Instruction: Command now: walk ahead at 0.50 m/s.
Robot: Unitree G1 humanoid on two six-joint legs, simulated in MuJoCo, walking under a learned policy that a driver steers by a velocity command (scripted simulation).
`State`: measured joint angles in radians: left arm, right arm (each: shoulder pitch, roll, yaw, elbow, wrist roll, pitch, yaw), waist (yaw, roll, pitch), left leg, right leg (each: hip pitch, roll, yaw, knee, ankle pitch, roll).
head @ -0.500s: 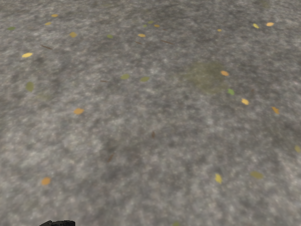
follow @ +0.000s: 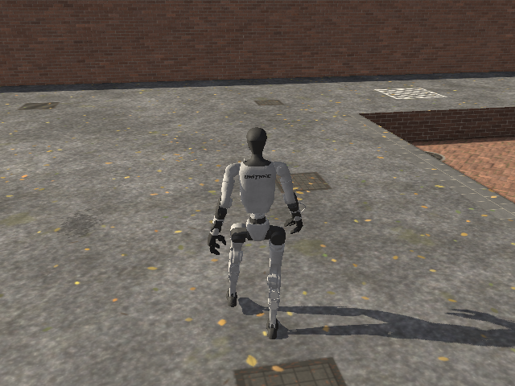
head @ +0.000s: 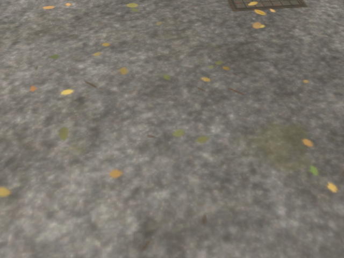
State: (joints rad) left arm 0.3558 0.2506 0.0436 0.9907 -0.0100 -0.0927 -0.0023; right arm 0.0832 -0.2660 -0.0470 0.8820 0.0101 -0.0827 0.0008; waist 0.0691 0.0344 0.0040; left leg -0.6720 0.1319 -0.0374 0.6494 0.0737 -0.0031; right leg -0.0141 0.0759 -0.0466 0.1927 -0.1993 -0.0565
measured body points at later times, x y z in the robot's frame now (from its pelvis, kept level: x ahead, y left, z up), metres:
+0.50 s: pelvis +0.28 +0.06 +0.00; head +0.30 +0.07 +0.45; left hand +0.45 +0.32 -0.11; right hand +0.28 -0.20 -0.13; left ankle +0.23 +0.15 -0.75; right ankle +0.45 -0.12 -0.68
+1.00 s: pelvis +0.56 +0.00 +0.00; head +0.57 +0.00 +0.45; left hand +0.55 +0.28 -0.13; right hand +0.72 -0.25 -0.12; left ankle +0.65 +0.20 -0.67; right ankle +0.54 -0.09 -0.75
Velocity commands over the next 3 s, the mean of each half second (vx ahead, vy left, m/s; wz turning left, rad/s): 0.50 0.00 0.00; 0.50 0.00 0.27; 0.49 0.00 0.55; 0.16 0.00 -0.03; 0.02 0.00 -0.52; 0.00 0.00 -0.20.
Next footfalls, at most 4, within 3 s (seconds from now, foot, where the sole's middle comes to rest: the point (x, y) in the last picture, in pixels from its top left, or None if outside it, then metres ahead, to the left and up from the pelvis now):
0.14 left None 0.27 0.15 -0.78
0.70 right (213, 240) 0.58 -0.09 -0.78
1.24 left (147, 183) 0.82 0.20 -0.78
1.70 right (164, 129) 1.14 0.15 -0.78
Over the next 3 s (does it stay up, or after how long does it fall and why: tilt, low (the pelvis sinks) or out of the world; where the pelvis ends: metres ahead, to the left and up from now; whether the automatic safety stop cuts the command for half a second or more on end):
stays up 1.00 0.17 -0.01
